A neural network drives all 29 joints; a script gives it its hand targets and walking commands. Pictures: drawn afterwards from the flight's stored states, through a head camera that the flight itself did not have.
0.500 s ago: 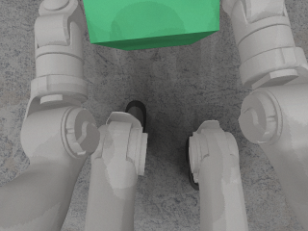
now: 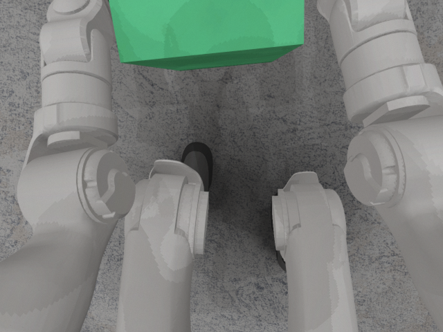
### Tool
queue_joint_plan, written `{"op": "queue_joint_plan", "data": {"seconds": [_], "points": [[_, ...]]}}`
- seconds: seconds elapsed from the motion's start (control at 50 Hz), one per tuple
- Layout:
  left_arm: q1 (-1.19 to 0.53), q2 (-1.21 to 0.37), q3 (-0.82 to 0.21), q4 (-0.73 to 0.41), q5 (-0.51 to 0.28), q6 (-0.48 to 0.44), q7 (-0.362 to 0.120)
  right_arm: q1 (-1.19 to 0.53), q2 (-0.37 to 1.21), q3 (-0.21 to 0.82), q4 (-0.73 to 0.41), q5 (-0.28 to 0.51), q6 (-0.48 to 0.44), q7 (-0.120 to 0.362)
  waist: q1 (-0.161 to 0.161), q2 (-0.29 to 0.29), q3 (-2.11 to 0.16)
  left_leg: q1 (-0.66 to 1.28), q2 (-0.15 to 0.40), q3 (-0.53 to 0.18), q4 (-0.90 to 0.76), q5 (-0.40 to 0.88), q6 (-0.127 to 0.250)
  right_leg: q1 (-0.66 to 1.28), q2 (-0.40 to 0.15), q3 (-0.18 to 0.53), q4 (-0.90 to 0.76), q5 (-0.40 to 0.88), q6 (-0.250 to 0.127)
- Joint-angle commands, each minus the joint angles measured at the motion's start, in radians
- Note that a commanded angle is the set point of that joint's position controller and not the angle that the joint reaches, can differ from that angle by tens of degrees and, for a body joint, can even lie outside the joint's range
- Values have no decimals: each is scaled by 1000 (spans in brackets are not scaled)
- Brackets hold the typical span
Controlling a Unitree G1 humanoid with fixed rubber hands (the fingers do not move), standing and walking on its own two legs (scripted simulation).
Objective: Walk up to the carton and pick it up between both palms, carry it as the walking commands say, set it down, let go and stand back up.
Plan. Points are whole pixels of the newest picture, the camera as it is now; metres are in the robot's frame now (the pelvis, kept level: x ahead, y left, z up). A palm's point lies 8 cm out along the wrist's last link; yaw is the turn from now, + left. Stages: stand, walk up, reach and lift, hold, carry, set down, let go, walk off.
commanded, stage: set down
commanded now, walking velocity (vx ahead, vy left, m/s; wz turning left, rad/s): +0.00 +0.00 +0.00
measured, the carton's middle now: out of the picture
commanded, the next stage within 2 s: none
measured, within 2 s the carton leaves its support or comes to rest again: neither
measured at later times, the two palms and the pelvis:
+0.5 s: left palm out of the picture +0.53 +0.25 -0.16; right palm out of the picture +0.59 -0.04 -0.17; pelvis +0.00 +0.00 -0.01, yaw +0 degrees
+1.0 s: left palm out of the picture +0.53 +0.25 -0.17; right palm out of the picture +0.59 -0.05 -0.17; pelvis -0.01 +0.00 +0.00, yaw +1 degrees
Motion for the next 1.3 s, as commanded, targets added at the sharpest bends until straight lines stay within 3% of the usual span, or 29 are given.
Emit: {"op": "queue_joint_plan", "data": {"seconds": [0.0,0.34,0.5,0.64,0.78,0.88,0.9,0.94,1.02,1.1,1.16,1.22,1.28], "points": [[-583,-891,-294,-99,-119,-62,-223,-469,931,230,-90,84,-46,239,46,-141,-1234,784,-74,107,24,362,38,224,-29,-33,-301,388,-3],[-514,-849,-239,-28,-92,-65,-230,-413,896,202,-45,34,-41,246,44,-174,-1116,710,-75,101,26,308,39,196,-35,-34,-292,361,-1],[-487,-803,-203,-17,-73,-72,-229,-390,864,202,-41,19,-43,240,50,-191,-1097,674,-68,99,33,305,34,217,-47,-18,-292,407,1],[-466,-736,-173,-8,-55,-81,-211,-383,789,192,-50,8,-50,226,45,-176,-1098,698,-65,95,33,302,33,215,-49,-19,-290,402,6],[-375,-504,-70,23,-11,-114,-138,-368,518,160,-73,1,-76,170,52,-167,-1111,752,-50,99,32,309,25,234,-69,-17,-300,398,22],[-292,-45,40,59,15,-178,7,-327,23,94,-76,19,-99,46,44,-137,-1146,859,-38,101,19,348,25,274,-88,-24,-322,380,45],[-279,78,51,56,11,-194,40,-321,-83,89,-81,38,-101,21,60,-122,-1159,879,-37,102,8,355,29,277,-96,-28,-323,364,47],[-297,182,33,77,-27,-206,81,-335,-183,101,-76,78,-100,-9,58,-94,-1176,932,-34,94,3,380,38,255,-106,-28,-323,333,48],[-359,197,-63,106,-123,-220,103,-341,-245,141,-16,153,-106,-10,38,-31,-1177,1027,-24,68,5,416,40,125,-125,-27,-318,272,36],[-405,218,-115,110,-191,-235,113,-410,-240,210,-10,226,-116,8,75,-65,-1241,1039,-4,59,8,420,43,143,-147,-22,-319,260,31],[-371,234,-115,181,-213,-232,114,-408,-254,230,50,244,-108,21,101,-90,-1237,1008,6,61,2,387,41,148,-160,-16,-327,227,32],[-376,244,-127,197,-227,-231,113,-404,-271,230,71,247,-107,28,94,-95,-1243,1003,11,60,-9,368,37,141,-159,-28,-321,209,31],[-388,256,-140,162,-243,-231,117,-436,-295,222,22,250,-111,26,84,-88,-1310,1056,8,57,-14,388,35,157,-155,-37,-320,225,28]]}}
